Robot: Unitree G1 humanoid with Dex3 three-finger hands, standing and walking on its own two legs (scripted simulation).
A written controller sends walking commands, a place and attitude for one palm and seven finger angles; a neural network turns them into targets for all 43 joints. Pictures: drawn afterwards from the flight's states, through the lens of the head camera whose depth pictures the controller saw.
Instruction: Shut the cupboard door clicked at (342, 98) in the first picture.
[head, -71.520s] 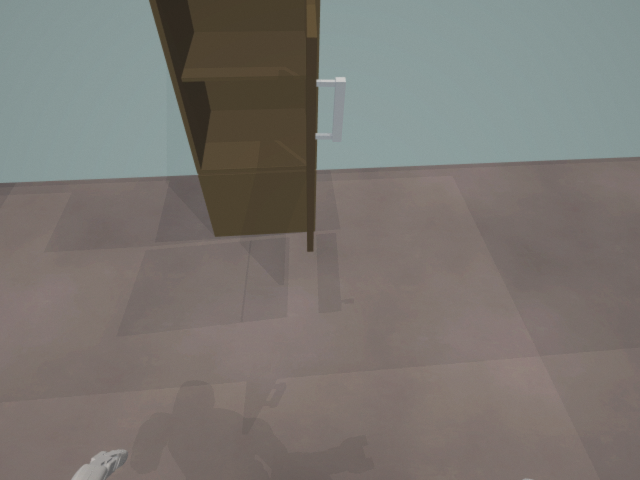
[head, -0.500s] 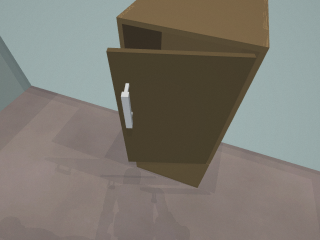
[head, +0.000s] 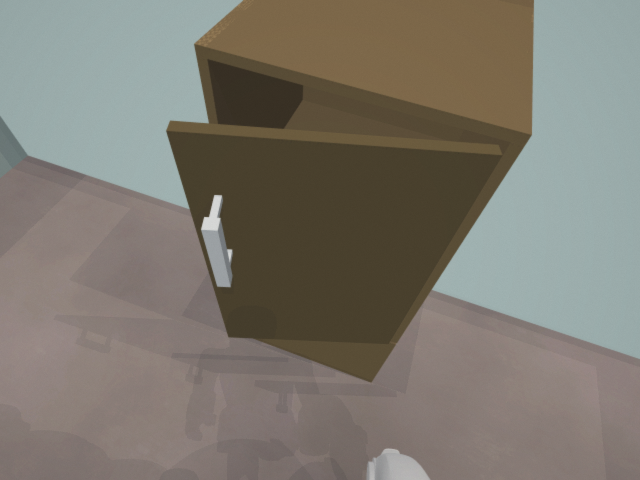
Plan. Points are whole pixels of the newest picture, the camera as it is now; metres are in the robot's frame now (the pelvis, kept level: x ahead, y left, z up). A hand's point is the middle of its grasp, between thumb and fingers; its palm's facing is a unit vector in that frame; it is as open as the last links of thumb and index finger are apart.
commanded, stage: come to a stop and stand still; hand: left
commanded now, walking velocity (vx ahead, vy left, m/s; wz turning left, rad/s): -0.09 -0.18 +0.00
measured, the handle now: (221, 243) +0.41 +0.17 +0.01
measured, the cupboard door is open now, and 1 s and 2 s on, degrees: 18 18 18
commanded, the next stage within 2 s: look again from close up in 0.94 s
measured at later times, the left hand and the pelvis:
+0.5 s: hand out of the picture +0.04 +0.13 -0.17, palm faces +0.09 -0.96 -0.25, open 7.4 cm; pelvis -0.01 -0.07 -0.01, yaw +2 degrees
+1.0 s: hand out of the picture -0.01 +0.15 -0.18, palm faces +0.04 -0.98 -0.18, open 7.3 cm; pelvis -0.03 -0.03 +0.00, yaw +2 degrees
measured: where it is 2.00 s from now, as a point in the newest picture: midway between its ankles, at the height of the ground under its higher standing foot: outside the picture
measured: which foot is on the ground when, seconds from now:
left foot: down 0.00-0.12, up 0.14-0.60, down 0.62-1.00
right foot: up 0.00-0.10, down 0.12-0.62, up 0.64-1.00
